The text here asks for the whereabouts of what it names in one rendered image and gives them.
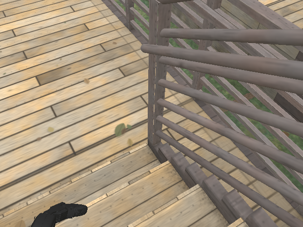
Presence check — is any robot left hand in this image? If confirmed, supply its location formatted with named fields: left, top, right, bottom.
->
left=30, top=202, right=88, bottom=227

